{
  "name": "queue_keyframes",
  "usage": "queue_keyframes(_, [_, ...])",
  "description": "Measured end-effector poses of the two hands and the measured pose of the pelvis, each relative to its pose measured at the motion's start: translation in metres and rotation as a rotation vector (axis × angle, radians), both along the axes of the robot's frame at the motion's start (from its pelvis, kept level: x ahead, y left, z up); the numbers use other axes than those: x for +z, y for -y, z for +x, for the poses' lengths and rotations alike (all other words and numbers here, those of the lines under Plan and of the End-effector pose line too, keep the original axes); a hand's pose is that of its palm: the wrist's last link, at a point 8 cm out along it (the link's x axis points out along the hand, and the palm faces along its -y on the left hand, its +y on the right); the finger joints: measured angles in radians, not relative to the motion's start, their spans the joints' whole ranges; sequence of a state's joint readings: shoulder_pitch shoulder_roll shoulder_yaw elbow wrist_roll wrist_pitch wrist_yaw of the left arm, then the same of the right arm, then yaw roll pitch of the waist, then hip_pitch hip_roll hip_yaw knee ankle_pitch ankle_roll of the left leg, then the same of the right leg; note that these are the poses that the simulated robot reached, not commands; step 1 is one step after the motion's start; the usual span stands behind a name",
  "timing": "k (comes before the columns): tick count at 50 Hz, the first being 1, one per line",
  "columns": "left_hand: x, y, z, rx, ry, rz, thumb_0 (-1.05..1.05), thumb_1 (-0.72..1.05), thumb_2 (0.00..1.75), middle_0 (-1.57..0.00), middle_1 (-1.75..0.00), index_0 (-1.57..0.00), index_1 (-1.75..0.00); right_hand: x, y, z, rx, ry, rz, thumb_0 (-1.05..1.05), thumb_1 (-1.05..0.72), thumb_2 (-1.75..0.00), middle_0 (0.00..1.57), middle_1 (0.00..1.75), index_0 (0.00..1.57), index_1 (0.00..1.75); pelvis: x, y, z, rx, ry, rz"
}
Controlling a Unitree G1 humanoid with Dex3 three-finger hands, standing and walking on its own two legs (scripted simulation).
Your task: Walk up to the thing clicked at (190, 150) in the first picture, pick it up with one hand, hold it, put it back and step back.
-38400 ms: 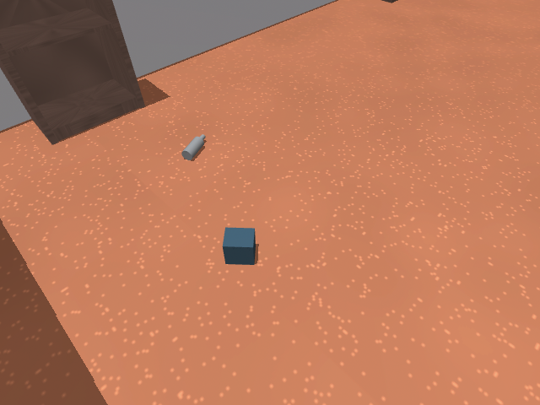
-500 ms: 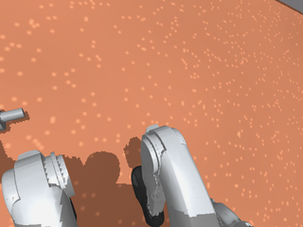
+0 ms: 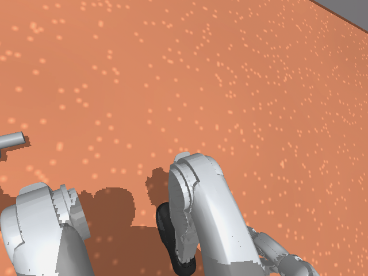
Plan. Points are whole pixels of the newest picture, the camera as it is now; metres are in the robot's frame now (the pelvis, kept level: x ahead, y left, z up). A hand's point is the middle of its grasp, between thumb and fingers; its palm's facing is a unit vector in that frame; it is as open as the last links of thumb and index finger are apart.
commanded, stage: rest palm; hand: left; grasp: from above
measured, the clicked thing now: out of the picture +0.40 +0.34 -0.26
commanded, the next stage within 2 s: close in 0.02 s
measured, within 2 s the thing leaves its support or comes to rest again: neither
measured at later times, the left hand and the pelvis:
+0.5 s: hand out of the picture +0.39 +0.34 -0.23, palm faces -0.39 -0.14 -0.91, open 12.8 cm; pelvis +0.00 +0.00 +0.00, yaw -1 degrees
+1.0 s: hand out of the picture +0.38 +0.34 -0.24, palm faces -0.42 -0.17 -0.89, open 10.6 cm; pelvis +0.00 +0.00 +0.00, yaw -1 degrees
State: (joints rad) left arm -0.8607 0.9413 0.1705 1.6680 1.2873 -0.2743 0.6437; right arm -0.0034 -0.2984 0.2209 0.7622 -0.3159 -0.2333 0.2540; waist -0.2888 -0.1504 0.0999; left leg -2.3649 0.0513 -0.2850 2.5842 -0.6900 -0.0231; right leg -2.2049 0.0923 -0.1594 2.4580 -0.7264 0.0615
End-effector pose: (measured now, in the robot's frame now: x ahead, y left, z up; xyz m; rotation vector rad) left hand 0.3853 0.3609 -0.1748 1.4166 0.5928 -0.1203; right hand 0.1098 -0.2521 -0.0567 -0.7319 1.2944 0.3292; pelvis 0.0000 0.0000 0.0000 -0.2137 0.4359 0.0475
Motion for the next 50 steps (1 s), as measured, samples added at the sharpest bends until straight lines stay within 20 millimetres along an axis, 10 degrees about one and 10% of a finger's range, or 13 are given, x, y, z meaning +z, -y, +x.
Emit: queue_keyframes(50, [-0.003,0.012,-0.004,-0.094,0.025,-0.034,0.00,0.02,0.66,-0.48,-0.68,-0.48,-0.67,-0.002,-0.002,-0.020,0.006,-0.066,-0.004,0.00,-0.89,-0.89,0.21,0.30,0.20,0.30,0.000,0.001,-0.003,-0.009,0.028,-0.005])
